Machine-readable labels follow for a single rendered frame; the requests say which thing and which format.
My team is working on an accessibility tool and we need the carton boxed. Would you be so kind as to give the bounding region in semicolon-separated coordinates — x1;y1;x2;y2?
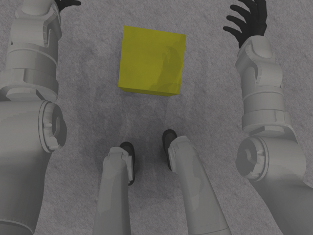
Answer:
118;25;186;96

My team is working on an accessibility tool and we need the left robot foot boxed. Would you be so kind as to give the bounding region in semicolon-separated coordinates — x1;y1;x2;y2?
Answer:
120;142;135;186

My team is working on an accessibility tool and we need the robot right forearm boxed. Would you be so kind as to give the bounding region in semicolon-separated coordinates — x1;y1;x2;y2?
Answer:
235;35;302;149

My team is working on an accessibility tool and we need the right robot hand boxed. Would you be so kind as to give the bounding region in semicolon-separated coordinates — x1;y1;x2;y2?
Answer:
223;0;268;48

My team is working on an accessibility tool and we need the left robot upper arm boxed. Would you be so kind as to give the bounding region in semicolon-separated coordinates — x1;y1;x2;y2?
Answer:
0;100;67;235

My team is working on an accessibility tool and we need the right robot upper arm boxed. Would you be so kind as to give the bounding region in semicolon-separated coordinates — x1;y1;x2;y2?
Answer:
235;135;313;235

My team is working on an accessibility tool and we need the robot right thigh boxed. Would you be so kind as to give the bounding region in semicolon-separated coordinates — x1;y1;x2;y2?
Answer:
168;141;232;235

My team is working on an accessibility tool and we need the left robot hand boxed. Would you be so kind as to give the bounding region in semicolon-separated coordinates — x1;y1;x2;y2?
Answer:
55;0;81;12

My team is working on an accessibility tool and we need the robot left forearm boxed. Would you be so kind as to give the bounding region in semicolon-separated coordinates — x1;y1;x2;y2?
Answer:
0;0;62;103

